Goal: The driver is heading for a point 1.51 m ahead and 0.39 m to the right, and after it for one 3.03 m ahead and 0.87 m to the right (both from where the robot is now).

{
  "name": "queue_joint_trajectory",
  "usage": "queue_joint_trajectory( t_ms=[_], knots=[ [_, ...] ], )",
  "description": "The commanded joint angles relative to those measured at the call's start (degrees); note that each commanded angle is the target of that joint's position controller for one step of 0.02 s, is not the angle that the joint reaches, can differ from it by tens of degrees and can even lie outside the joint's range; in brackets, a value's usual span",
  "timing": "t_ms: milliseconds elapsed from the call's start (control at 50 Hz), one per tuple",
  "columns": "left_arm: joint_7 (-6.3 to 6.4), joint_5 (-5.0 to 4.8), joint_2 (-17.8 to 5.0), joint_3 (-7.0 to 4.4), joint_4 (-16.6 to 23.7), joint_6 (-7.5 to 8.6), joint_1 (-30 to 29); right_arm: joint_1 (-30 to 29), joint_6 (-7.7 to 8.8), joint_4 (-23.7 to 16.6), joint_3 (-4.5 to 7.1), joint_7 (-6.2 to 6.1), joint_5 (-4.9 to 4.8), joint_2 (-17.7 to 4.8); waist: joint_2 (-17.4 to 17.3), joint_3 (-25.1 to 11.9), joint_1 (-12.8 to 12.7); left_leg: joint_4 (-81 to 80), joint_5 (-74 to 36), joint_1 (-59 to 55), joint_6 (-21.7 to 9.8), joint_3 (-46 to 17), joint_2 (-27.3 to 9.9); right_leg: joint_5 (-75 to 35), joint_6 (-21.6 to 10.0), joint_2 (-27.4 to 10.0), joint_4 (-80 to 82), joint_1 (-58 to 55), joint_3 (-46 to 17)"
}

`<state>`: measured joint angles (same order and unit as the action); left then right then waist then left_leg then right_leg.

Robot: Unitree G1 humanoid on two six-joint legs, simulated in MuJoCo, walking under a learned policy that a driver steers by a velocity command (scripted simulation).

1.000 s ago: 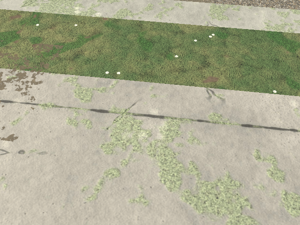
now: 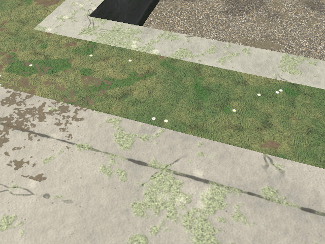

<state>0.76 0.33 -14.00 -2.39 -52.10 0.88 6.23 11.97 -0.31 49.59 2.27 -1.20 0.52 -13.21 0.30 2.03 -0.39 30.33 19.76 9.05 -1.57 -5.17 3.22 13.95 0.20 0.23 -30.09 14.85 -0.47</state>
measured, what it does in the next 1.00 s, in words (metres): stands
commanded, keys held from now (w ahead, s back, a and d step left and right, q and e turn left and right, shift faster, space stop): no key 1.00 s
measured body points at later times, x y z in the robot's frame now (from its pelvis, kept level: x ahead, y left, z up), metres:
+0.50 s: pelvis -0.01 +0.00 +0.00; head +0.00 +0.00 +0.45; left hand +0.07 +0.26 -0.14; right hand +0.04 -0.26 -0.14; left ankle -0.04 +0.11 -0.73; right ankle +0.02 -0.12 -0.73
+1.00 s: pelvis -0.01 -0.01 +0.00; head +0.00 -0.01 +0.45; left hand +0.04 +0.24 -0.15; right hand +0.00 -0.25 -0.15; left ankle -0.04 +0.11 -0.73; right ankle +0.02 -0.12 -0.73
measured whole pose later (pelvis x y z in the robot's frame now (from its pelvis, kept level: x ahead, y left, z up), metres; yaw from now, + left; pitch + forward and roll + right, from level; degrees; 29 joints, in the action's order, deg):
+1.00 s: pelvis -0.01 -0.01 +0.00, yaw -1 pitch -1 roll +0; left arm 2.1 0.0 -12.2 -1.4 -62.6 0.2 10.7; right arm 15.8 0.9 61.8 0.6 -2.0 0.2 -11.0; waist 0.3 2.5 -0.4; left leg 27.6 17.7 8.5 -0.5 -3.9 2.2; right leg 11.9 -0.7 1.0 -28.3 15.1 -1.3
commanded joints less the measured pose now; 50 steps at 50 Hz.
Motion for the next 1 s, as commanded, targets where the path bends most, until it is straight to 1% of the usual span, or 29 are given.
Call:
queue_joint_trajectory(
  t_ms=[20,260,460,720,1000],
  knots=[
    [0.33,-0.05,-6.43,-1.35,1.58,0.47,-1.4,0.37,0.84,-1.57,1.38,-0.27,-0.05,-6.51,-0.77,-2.76,-0.14,-6.09,-13.96,4.88,-1.19,-3.81,-4.5,-12.67,-1.89,-3.22,2.93,-6.75,-3.32],
    [0.99,-0.13,-6.4,-1.14,-3.7,0.08,-0.05,0.99,1.19,3.43,0.87,-0.46,-0.14,-5.93,-0.59,-1.36,-0.16,-7.79,-11.45,4.74,-0.91,-2.54,-3.97,-9.89,-1.78,-2.6,4.55,-6.6,-3.14],
    [1.3,-0.14,-5.92,-0.79,-6.57,-0.09,1.61,2.21,1.31,6.76,0.33,-0.62,-0.19,-5.41,-0.58,-0.41,-0.16,-8.63,-9.55,5.3,-0.67,-1.66,-3.6,-7.83,-1.89,-2.21,5.39,-6.01,-3.02],
    [1.46,-0.19,-4.99,-0.29,-8.4,-0.21,3.73,4.59,1.45,9.69,-0.35,-0.82,-0.27,-4.37,-0.37,0.23,-0.09,-8.83,-8.47,5.93,-0.37,-0.69,-3.25,-6.36,-2.19,-1.86,5.88,-5.29,-3.0],
    [1.52,-0.3,-4.06,0.14,-8.96,-0.27,5.64,7.19,1.52,11.33,-0.84,-1.02,-0.36,-3.23,-0.28,0.64,0.0,-8.53,-8.21,6.31,-0.06,0.06,-3.05,-5.81,-2.57,-1.64,5.98,-4.62,-3.12]
  ],
)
